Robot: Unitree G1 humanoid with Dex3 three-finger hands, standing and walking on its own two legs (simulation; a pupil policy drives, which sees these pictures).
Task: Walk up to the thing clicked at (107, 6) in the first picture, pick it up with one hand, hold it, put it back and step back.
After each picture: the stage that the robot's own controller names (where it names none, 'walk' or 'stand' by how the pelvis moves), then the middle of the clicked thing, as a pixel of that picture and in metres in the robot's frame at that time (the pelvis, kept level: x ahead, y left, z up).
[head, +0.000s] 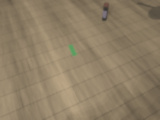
stand; (105, 12) +1.93 -0.31 -0.66
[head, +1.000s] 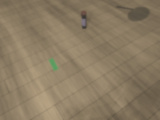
walk; (84, 20) +1.82 +0.10 -0.64
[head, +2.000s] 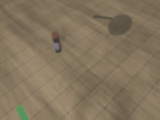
walk; (56, 43) +1.23 +0.32 -0.65
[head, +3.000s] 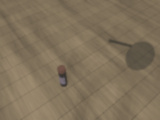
walk; (62, 76) +0.79 +0.22 -0.64
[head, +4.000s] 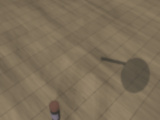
walk; (55, 112) +0.48 +0.16 -0.64
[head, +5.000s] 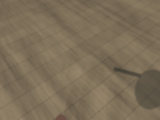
stand; out of the picture +0.39 +0.16 -0.65
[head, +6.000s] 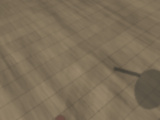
stand; out of the picture +0.38 +0.16 -0.66
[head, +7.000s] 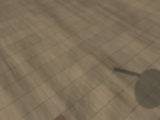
stand; out of the picture +0.40 +0.17 -0.66
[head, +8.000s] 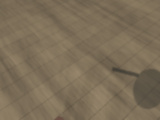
stand; out of the picture +0.38 +0.17 -0.66
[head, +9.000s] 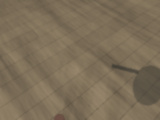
go down; out of the picture +0.38 +0.17 -0.66
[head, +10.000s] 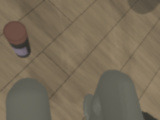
go down; (20, 43) +0.48 +0.19 -0.24
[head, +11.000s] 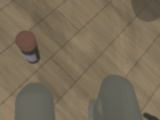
approach; (30, 50) +0.48 +0.18 -0.27
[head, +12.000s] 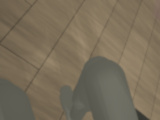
close in; out of the picture +0.47 +0.23 -0.17
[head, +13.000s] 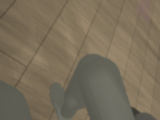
close; out of the picture +0.47 +0.25 -0.17
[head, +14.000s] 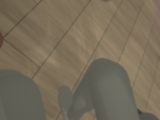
lift; out of the picture +0.39 +0.22 -0.16
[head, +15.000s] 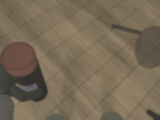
lift; (30, 78) +0.32 +0.16 +0.04
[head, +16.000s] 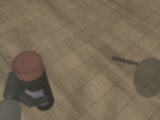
hold; (38, 86) +0.30 +0.15 +0.06
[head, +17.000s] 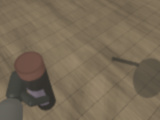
hold; (39, 86) +0.31 +0.15 +0.05
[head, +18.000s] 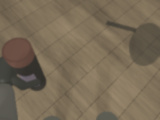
crouch; (29, 69) +0.37 +0.16 -0.01
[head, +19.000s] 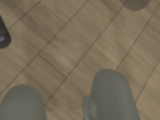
lower; out of the picture +0.51 +0.21 -0.04
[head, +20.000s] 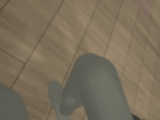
lower; out of the picture +0.47 +0.25 -0.17
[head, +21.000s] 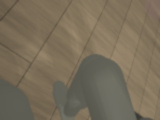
lower; out of the picture +0.46 +0.24 -0.17
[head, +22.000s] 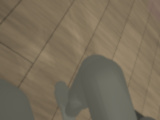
lower; out of the picture +0.45 +0.24 -0.17
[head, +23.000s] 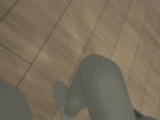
lower; out of the picture +0.45 +0.25 -0.17
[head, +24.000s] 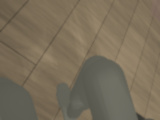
draw back; out of the picture +0.45 +0.21 -0.18
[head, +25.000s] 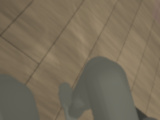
stand; out of the picture +0.44 +0.21 -0.18
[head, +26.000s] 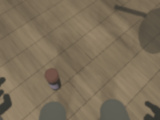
walk; (54, 80) +0.43 +0.15 -0.43
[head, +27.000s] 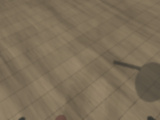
stand; out of the picture +0.37 +0.13 -0.60
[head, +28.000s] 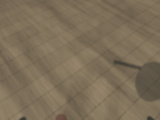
stand; out of the picture +0.38 +0.14 -0.60
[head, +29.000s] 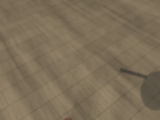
stand; out of the picture +0.39 +0.13 -0.65
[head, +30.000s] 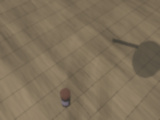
walk; (65, 98) +0.46 +0.09 -0.64
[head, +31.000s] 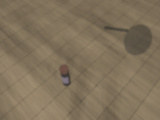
walk; (65, 76) +0.69 +0.19 -0.63
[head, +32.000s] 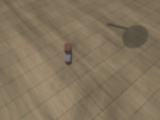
stand; (68, 54) +1.03 +0.14 -0.63
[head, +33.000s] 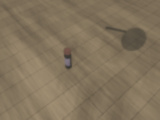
stand; (67, 58) +1.02 +0.15 -0.65
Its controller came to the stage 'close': yes
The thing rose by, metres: 0.70
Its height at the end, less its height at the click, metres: +0.00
